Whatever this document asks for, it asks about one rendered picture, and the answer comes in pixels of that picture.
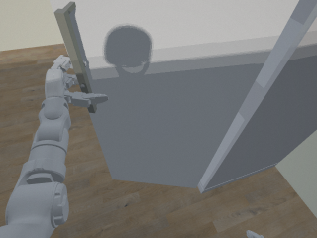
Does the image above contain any handle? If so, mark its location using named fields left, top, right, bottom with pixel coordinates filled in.
left=54, top=1, right=97, bottom=113

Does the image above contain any fridge door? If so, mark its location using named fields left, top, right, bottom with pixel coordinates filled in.
left=50, top=0, right=299, bottom=188

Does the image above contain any robot left forearm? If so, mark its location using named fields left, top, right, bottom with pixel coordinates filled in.
left=5, top=97, right=71, bottom=225

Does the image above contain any robot left upper arm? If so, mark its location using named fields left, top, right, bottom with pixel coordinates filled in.
left=0, top=181, right=69, bottom=238

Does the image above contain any robot left hand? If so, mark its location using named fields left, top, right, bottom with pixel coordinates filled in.
left=45, top=55, right=108, bottom=108

